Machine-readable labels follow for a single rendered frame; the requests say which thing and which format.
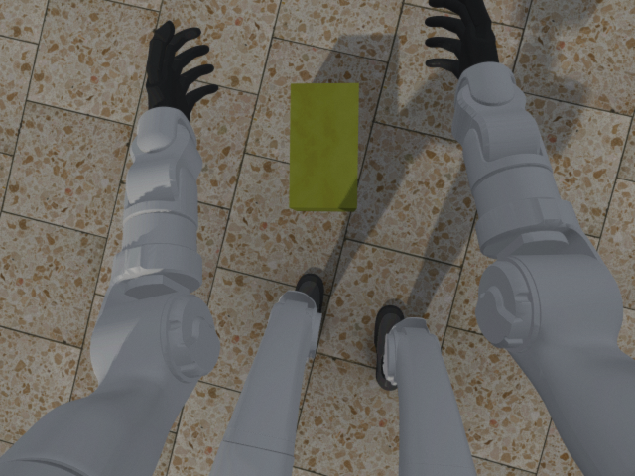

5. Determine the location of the left robot upper arm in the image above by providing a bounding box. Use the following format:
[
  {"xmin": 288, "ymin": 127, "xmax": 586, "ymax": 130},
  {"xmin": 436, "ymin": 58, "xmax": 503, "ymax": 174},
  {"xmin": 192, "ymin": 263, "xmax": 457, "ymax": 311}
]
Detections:
[{"xmin": 0, "ymin": 292, "xmax": 220, "ymax": 476}]

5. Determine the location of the left robot forearm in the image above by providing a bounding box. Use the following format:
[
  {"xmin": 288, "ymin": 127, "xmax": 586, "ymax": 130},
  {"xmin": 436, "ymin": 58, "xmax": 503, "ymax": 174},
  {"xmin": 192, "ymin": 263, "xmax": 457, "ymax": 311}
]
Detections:
[{"xmin": 90, "ymin": 107, "xmax": 202, "ymax": 378}]

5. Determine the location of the robot left hand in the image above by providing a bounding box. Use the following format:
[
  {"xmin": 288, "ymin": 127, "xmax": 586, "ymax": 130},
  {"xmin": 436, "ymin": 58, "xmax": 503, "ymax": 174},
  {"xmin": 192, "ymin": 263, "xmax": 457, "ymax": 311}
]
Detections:
[{"xmin": 146, "ymin": 21, "xmax": 218, "ymax": 122}]

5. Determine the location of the right robot forearm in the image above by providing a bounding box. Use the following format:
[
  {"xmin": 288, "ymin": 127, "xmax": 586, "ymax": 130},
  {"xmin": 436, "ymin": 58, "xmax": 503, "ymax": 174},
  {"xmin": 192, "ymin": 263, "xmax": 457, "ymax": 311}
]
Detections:
[{"xmin": 451, "ymin": 61, "xmax": 623, "ymax": 328}]

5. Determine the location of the robot right shin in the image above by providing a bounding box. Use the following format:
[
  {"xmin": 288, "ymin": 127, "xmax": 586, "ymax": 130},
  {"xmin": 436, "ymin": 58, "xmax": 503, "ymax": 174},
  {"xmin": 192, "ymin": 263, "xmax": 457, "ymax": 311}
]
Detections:
[{"xmin": 383, "ymin": 317, "xmax": 441, "ymax": 382}]

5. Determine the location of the robot left foot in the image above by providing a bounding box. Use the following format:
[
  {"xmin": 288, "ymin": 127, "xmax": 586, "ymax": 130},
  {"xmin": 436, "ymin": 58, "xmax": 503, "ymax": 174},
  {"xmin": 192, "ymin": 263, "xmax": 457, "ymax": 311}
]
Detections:
[{"xmin": 295, "ymin": 274, "xmax": 324, "ymax": 313}]

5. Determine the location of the carton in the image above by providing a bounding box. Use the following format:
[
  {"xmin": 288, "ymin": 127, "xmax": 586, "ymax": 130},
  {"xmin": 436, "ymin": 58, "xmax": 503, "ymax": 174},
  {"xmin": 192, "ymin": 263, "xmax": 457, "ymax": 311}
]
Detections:
[{"xmin": 289, "ymin": 83, "xmax": 359, "ymax": 212}]

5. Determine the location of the right robot upper arm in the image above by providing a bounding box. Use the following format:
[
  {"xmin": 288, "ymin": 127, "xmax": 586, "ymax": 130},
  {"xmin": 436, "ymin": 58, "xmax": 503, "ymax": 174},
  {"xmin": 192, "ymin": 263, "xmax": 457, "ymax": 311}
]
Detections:
[{"xmin": 475, "ymin": 254, "xmax": 635, "ymax": 476}]

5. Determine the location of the robot right hand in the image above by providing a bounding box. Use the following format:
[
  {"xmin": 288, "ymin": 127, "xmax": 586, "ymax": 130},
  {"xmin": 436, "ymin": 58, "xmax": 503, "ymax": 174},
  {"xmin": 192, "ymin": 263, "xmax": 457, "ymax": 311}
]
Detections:
[{"xmin": 425, "ymin": 0, "xmax": 499, "ymax": 79}]

